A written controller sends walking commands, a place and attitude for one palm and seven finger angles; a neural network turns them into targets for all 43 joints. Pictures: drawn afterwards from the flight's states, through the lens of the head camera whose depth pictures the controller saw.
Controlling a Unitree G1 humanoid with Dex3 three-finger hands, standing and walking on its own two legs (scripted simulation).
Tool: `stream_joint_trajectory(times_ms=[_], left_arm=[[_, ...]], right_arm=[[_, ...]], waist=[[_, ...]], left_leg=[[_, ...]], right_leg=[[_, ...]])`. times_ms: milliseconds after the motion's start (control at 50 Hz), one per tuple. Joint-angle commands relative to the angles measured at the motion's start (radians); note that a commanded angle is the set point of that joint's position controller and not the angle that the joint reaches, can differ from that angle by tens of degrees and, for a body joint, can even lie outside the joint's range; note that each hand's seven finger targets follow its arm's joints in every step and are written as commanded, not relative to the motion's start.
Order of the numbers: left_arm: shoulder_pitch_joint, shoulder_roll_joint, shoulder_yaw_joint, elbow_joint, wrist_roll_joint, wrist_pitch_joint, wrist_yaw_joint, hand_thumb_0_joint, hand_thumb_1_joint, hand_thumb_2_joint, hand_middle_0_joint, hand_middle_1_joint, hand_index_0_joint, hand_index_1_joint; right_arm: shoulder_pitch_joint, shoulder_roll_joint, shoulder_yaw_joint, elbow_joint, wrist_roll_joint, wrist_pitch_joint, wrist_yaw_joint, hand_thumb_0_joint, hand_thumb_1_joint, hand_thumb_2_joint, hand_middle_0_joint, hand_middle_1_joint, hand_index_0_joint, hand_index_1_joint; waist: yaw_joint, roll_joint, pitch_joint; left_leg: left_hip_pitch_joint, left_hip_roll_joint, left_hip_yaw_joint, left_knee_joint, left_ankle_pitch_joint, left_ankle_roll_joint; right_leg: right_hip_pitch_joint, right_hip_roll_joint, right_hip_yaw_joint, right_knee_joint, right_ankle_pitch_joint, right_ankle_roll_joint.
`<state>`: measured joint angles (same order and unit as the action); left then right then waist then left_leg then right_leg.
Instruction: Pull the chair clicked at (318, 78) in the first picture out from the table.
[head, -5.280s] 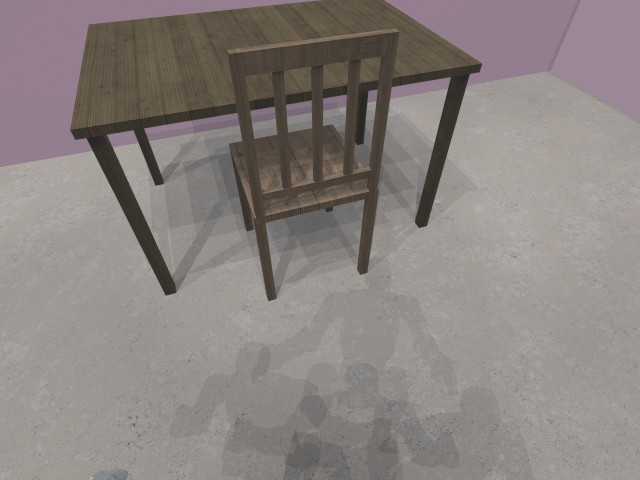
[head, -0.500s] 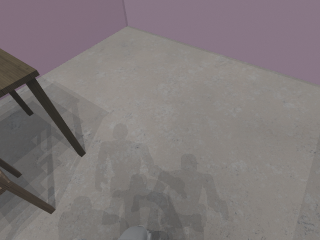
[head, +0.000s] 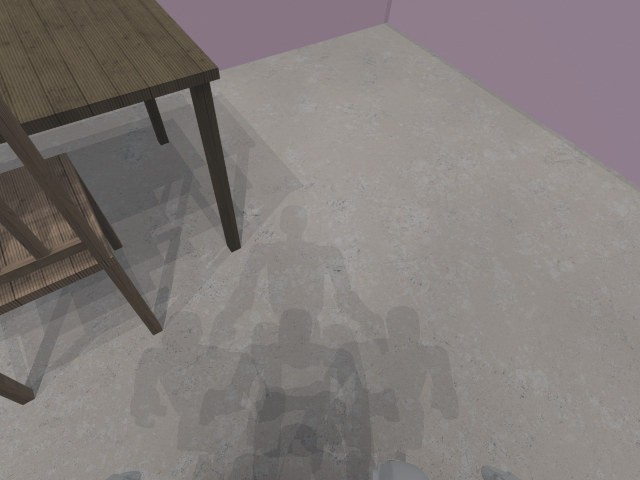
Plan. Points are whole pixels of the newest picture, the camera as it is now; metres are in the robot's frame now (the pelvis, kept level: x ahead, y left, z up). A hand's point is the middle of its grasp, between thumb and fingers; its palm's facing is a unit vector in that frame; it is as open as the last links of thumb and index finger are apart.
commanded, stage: turn to face it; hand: left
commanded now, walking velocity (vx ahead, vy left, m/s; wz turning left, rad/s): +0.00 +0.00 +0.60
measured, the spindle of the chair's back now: out of the picture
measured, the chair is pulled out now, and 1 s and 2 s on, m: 0.00 0.00 0.00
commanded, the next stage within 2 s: take the last steps up to it in 1.06 s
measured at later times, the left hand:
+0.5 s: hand out of the picture +0.00 +0.18 -0.15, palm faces +0.31 -0.91 -0.26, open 7.4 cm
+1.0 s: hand out of the picture -0.04 +0.24 -0.16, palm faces +0.52 -0.82 -0.25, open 7.4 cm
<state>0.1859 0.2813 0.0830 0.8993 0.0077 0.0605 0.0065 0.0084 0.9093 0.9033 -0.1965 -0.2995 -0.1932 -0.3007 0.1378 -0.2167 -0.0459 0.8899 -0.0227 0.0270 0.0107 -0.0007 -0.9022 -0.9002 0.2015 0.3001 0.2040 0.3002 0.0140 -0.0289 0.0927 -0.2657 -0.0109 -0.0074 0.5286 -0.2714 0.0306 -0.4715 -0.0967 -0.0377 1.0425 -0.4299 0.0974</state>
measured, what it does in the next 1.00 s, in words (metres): steps on the spot, turning left: right foot, then left foot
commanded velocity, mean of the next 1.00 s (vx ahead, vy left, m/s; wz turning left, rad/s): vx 0.00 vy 0.00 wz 0.46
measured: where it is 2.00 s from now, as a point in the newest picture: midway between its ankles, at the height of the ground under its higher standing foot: outside the picture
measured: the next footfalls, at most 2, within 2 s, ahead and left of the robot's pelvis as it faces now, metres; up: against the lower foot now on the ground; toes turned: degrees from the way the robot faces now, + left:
right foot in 0.18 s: +0.05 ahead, -0.14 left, +0.00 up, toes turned +4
left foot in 0.60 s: -0.01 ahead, +0.12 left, +0.00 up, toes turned +28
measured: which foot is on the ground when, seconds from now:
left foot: down 0.00-0.18, up 0.20-0.58, down 0.60-1.00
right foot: up 0.00-0.16, down 0.18-0.60, up 0.62-1.00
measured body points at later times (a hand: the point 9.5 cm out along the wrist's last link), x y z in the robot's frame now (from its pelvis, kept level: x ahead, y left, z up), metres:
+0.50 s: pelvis +0.00 -0.03 +0.00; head +0.04 -0.03 +0.45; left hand -0.01 +0.23 -0.13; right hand +0.16 -0.26 -0.15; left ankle -0.05 +0.11 -0.68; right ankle +0.01 -0.14 -0.74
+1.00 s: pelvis -0.01 +0.01 +0.00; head +0.00 +0.03 +0.45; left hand -0.07 +0.28 -0.14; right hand +0.17 -0.16 -0.14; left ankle -0.05 +0.10 -0.74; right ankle +0.05 -0.12 -0.69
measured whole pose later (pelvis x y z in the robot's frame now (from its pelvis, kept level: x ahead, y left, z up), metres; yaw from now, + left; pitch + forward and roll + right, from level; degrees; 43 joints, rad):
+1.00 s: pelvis -0.01 +0.01 +0.00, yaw +30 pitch -1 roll -1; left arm 0.17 0.23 0.06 0.93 0.01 0.06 0.02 0.01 0.91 0.90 -0.20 -0.30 -0.19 -0.30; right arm 0.20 -0.18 -0.03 0.94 -0.02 0.03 0.00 0.00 -0.90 -0.90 0.20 0.30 0.21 0.30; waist -0.01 -0.01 0.06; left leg -0.22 -0.05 -0.01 0.45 -0.21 0.05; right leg -0.39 -0.07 -0.03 0.88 -0.43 0.08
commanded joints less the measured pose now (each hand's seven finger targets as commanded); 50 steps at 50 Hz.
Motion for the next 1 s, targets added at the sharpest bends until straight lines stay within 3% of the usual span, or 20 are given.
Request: stream_joint_trajectory(times_ms=[0, 80, 120, 140, 160, 180, 200, 240, 280, 380, 480, 540, 560, 580, 600, 640, 680, 700, 820, 980], left_arm=[[-0.038, 0.05, 0.009, -0.106, 0.002, -0.029, 0.006, 0.0, 0.9, 0.9, -0.2, -0.3, -0.2, -0.3], [-0.004, 0.041, 0.005, -0.116, -0.004, -0.04, 0.012, 0.0, 0.9, 0.9, -0.2, -0.3, -0.2, -0.3], [0.052, 0.058, 0.008, -0.105, -0.006, -0.052, 0.016, 0.0, 0.9, 0.9, -0.2, -0.3, -0.2, -0.3], [0.098, 0.092, 0.017, -0.099, -0.002, -0.063, 0.021, 0.0, 0.9, 0.9, -0.2, -0.3, -0.2, -0.3], [0.116, 0.191, 0.036, -0.101, 0.017, -0.072, 0.03, 0.0, 0.9, 0.9, -0.2, -0.3, -0.2, -0.3], [0.104, 0.226, 0.03, -0.115, 0.014, -0.063, 0.026, 0.0, 0.9, 0.9, -0.2, -0.3, -0.2, -0.3], [0.077, 0.181, 0.032, -0.117, 0.009, -0.064, 0.034, 0.0, 0.9, 0.9, -0.2, -0.3, -0.2, -0.3], [-0.02, 0.118, 0.011, -0.133, 0.009, -0.065, 0.028, 0.0, 0.9, 0.9, -0.2, -0.3, -0.2, -0.3], [-0.015, 0.094, 0.001, -0.132, 0.011, -0.072, 0.026, 0.0, 0.9, 0.9, -0.2, -0.3, -0.2, -0.3], [0.074, 0.127, 0.01, -0.096, 0.019, -0.067, 0.027, 0.0, 0.9, 0.9, -0.2, -0.3, -0.2, -0.3], [0.102, 0.165, 0.024, -0.072, 0.023, -0.055, 0.023, 0.0, 0.9, 0.9, -0.2, -0.3, -0.2, -0.3], [0.087, 0.166, 0.032, -0.059, 0.014, -0.047, 0.019, 0.0, 0.9, 0.9, -0.2, -0.3, -0.2, -0.3], [0.089, 0.142, 0.029, -0.064, 0.005, -0.043, 0.015, 0.0, 0.9, 0.9, -0.2, -0.3, -0.2, -0.3], [0.079, 0.066, 0.013, -0.11, -0.002, -0.04, 0.004, 0.0, 0.9, 0.9, -0.2, -0.3, -0.2, -0.3], [0.012, 0.062, -0.004, -0.14, 0.01, -0.03, 0.014, 0.0, 0.9, 0.9, -0.2, -0.3, -0.2, -0.3], [-0.031, 0.06, 0.004, -0.104, 0.006, -0.027, 0.02, 0.0, 0.9, 0.9, -0.2, -0.3, -0.2, -0.3], [0.018, 0.064, 0.009, -0.058, 0.007, -0.025, 0.008, 0.0, 0.9, 0.9, -0.2, -0.3, -0.2, -0.3], [0.043, 0.064, 0.008, -0.04, 0.008, -0.027, 0.004, 0.0, 0.9, 0.9, -0.2, -0.3, -0.2, -0.3], [0.027, 0.045, -0.002, -0.036, 0.006, -0.022, 0.01, 0.0, 0.9, 0.9, -0.2, -0.3, -0.2, -0.3], [-0.005, 0.006, -0.015, -0.047, -0.001, -0.032, 0.019, 0.0, 0.9, 0.9, -0.2, -0.3, -0.2, -0.3]], right_arm=[[0.039, -0.225, -0.072, -0.054, 0.0, -0.01, -0.018, 0.0, -0.9, -0.9, 0.2, 0.3, 0.2, 0.3], [0.02, -0.227, -0.08, -0.059, -0.002, -0.003, -0.016, 0.0, -0.9, -0.9, 0.2, 0.3, 0.2, 0.3], [0.0, -0.216, -0.08, -0.066, 0.005, -0.001, -0.014, 0.0, -0.9, -0.9, 0.2, 0.3, 0.2, 0.3], [0.002, -0.182, -0.077, -0.071, 0.013, -0.002, -0.01, 0.0, -0.9, -0.9, 0.2, 0.3, 0.2, 0.3], [0.035, -0.104, -0.065, -0.091, 0.022, -0.004, -0.004, 0.0, -0.9, -0.9, 0.2, 0.3, 0.2, 0.3], [0.039, -0.119, -0.072, -0.105, 0.009, -0.002, -0.006, 0.0, -0.9, -0.9, 0.2, 0.3, 0.2, 0.3], [0.016, -0.141, -0.078, -0.096, 0.002, 0.015, -0.006, 0.0, -0.9, -0.9, 0.2, 0.3, 0.2, 0.3], [0.023, -0.13, -0.076, -0.057, 0.0, 0.021, 0.008, 0.0, -0.9, -0.9, 0.2, 0.3, 0.2, 0.3], [0.038, -0.114, -0.067, -0.041, 0.002, 0.024, 0.017, 0.0, -0.9, -0.9, 0.2, 0.3, 0.2, 0.3], [-0.038, -0.098, -0.053, -0.058, 0.007, 0.03, 0.022, 0.0, -0.9, -0.9, 0.2, 0.3, 0.2, 0.3], [-0.074, -0.083, -0.036, -0.074, 0.014, 0.015, 0.022, 0.0, -0.9, -0.9, 0.2, 0.3, 0.2, 0.3], [0.015, -0.111, -0.04, -0.061, 0.011, 0.0, 0.016, 0.0, -0.9, -0.9, 0.2, 0.3, 0.2, 0.3], [0.089, -0.173, -0.055, -0.045, 0.007, -0.011, 0.015, 0.0, -0.9, -0.9, 0.2, 0.3, 0.2, 0.3], [0.158, -0.301, -0.086, -0.043, 0.001, -0.019, 0.008, 0.0, -0.9, -0.9, 0.2, 0.3, 0.2, 0.3], [0.221, -0.337, -0.088, -0.022, 0.012, -0.006, 0.004, 0.0, -0.9, -0.9, 0.2, 0.3, 0.2, 0.3], [0.152, -0.265, -0.072, -0.024, 0.006, -0.013, -0.023, 0.0, -0.9, -0.9, 0.2, 0.3, 0.2, 0.3], [0.042, -0.199, -0.047, -0.05, 0.004, -0.018, -0.026, 0.0, -0.9, -0.9, 0.2, 0.3, 0.2, 0.3], [0.032, -0.191, -0.041, -0.055, 0.007, -0.023, -0.027, 0.0, -0.9, -0.9, 0.2, 0.3, 0.2, 0.3], [0.076, -0.179, -0.042, -0.029, 0.007, -0.022, -0.029, 0.0, -0.9, -0.9, 0.2, 0.3, 0.2, 0.3], [0.093, -0.165, -0.045, 0.005, -0.002, -0.011, -0.03, 0.0, -0.9, -0.9, 0.2, 0.3, 0.2, 0.3]], waist=[[-0.044, 0.17, -0.129], [-0.026, 0.194, -0.15], [0.009, 0.182, -0.164], [0.032, 0.097, -0.18], [0.033, -0.211, -0.19], [0.03, -0.25, -0.181], [0.027, -0.253, -0.148], [-0.024, -0.125, -0.052], [-0.029, -0.145, -0.053], [0.014, -0.157, -0.075], [0.039, -0.202, -0.114], [-0.009, -0.165, -0.158], [-0.053, -0.016, -0.207], [-0.09, 0.343, -0.229], [-0.115, 0.288, -0.223], [-0.093, 0.29, -0.162], [-0.03, 0.2, -0.113], [-0.021, 0.181, -0.13], [-0.032, 0.129, -0.127], [-0.038, 0.188, -0.117]], left_leg=[[0.114, 0.234, -0.279, -0.159, 0.412, 0.145], [0.073, 0.205, -0.331, -0.107, 0.466, 0.132], [-0.004, 0.169, -0.329, -0.042, 0.437, 0.095], [-0.101, 0.12, -0.297, 0.042, 0.286, 0.045], [-0.309, -0.033, -0.116, 0.268, -0.097, -0.046], [-0.331, -0.048, -0.07, 0.478, -0.347, -0.068], [-0.315, -0.014, -0.109, 0.612, -0.323, -0.061], [-0.339, 0.026, -0.073, 0.733, -0.178, -0.081], [-0.329, 0.036, -0.027, 0.727, -0.121, -0.1], [-0.285, 0.045, 0.04, 0.539, -0.157, -0.114], [-0.17, 0.032, 0.107, 0.282, -0.183, -0.089], [0.019, 0.018, 0.132, -0.002, -0.01, -0.067], [0.214, 0.081, 0.05, -0.117, 0.167, -0.038], [0.375, 0.381, -0.348, -0.144, 0.583, 0.104], [0.31, 0.461, -0.354, -0.144, 0.672, 0.181], [0.215, 0.363, -0.306, -0.151, 0.593, 0.172], [0.139, 0.269, -0.196, -0.172, 0.538, 0.13], [0.148, 0.247, -0.166, -0.176, 0.549, 0.119], [0.18, 0.252, -0.203, -0.204, 0.496, 0.15], [0.108, 0.237, -0.286, -0.186, 0.439, 0.155]], right_leg=[[-0.001, 0.024, 0.02, -0.127, -0.011, 0.003], [0.133, 0.073, 0.008, -0.324, 0.023, -0.014], [0.279, 0.076, 0.002, -0.512, 0.155, -0.019], [0.413, 0.011, 0.058, -0.661, 0.239, -0.032], [0.55, -0.268, 0.331, -0.759, 0.321, -0.122], [0.438, -0.414, 0.385, -0.757, 0.387, -0.223], [0.339, -0.39, 0.372, -0.773, 0.359, -0.233], [0.286, -0.274, 0.194, -0.738, 0.373, -0.215], [0.307, -0.229, 0.066, -0.701, 0.509, -0.195], [0.375, -0.252, -0.004, -0.682, 0.578, -0.21], [0.401, -0.275, -0.05, -0.617, 0.657, -0.21], [0.355, -0.254, -0.123, -0.473, 0.619, -0.139], [0.217, -0.222, -0.15, -0.298, 0.497, -0.089], [-0.097, -0.065, -0.173, -0.056, -0.12, 0.001], [-0.113, -0.051, -0.065, 0.059, -0.264, -0.007], [-0.14, -0.045, 0.021, 0.15, -0.149, -0.013], [-0.091, -0.04, 0.02, 0.157, -0.007, -0.009], [-0.074, -0.037, 0.015, 0.146, 0.026, -0.007], [-0.038, -0.008, 0.017, -0.007, 0.03, 0.001], [0.114, 0.05, 0.01, -0.274, -0.007, -0.031]])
